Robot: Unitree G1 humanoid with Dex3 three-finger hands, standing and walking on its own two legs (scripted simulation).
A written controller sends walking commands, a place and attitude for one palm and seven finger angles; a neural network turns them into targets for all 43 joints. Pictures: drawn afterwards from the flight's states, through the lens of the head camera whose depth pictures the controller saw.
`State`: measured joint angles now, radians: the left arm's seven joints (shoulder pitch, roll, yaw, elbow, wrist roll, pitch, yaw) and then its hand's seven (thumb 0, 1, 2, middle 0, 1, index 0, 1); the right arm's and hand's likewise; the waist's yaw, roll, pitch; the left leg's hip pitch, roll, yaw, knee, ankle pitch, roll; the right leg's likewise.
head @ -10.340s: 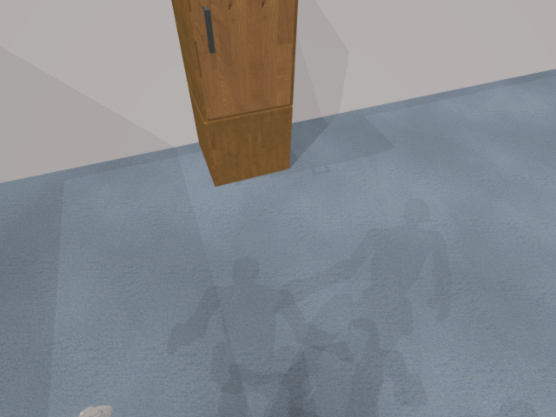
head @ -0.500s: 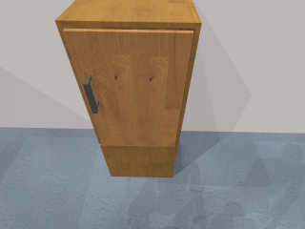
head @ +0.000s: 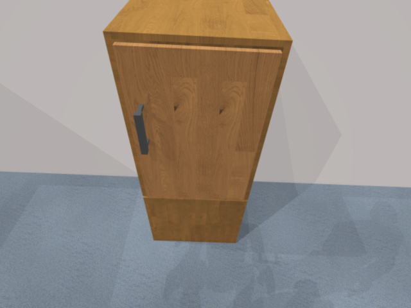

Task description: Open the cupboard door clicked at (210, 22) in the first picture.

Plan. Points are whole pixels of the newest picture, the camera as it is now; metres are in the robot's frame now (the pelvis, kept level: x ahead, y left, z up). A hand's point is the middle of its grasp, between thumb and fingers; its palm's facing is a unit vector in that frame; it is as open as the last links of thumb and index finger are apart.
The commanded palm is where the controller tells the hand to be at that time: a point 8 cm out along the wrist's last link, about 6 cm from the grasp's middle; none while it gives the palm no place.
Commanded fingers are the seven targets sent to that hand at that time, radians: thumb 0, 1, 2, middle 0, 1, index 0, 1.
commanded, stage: raise the hand with hooked fingers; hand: left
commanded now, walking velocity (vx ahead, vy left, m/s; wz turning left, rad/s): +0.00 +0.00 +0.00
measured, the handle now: (142, 129) +0.56 +0.22 +0.02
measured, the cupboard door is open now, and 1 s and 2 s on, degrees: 0 0 0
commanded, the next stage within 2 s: none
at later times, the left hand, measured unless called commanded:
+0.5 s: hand (108, 302) +0.15 +0.20 -0.06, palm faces +0.15 -0.99 -0.02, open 9.0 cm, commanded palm +0.14 +0.25 -0.04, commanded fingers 0.00 0.29 0.64 -0.24 -0.69 -0.24 -0.69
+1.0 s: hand (98, 257) +0.21 +0.23 -0.01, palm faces +0.07 -0.99 -0.07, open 12.0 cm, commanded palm +0.19 +0.28 -0.01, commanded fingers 0.00 -0.29 0.39 -0.28 -1.07 -0.28 -1.07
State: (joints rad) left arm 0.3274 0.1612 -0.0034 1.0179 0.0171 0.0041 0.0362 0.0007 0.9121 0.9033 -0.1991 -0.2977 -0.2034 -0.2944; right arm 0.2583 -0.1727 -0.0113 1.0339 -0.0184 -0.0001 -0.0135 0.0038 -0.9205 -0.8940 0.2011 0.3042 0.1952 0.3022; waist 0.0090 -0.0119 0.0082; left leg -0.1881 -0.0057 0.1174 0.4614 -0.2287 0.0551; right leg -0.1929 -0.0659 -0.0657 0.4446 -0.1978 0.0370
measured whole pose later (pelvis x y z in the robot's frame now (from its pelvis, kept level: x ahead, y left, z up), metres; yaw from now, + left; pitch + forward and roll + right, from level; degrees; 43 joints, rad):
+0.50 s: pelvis -0.01 -0.02 -0.09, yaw +6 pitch +11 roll -2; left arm 0.48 0.23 0.15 0.00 -0.26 -0.39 -0.26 0.01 0.52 0.74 -0.23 -0.55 -0.23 -0.54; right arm 0.19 -0.26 -0.02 0.44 0.02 -0.23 -0.03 0.01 -0.91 -0.89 0.20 0.30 0.20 0.30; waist 0.03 -0.01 -0.13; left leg -0.87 -0.01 0.00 1.18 -0.51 0.04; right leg -0.83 0.01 -0.06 1.15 -0.51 -0.02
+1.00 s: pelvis +0.02 -0.03 -0.07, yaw +6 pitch +13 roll -2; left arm 0.32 0.33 0.31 0.10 -0.36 -0.34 -0.44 0.00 -0.06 0.49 -0.27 -0.92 -0.27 -0.92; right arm 0.28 -0.28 -0.01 0.55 0.04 -0.22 -0.06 0.01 -0.90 -0.89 0.20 0.30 0.20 0.30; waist 0.00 0.03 -0.13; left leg -0.80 0.01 -0.02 1.07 -0.49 0.02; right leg -0.75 0.03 -0.07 1.02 -0.49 -0.03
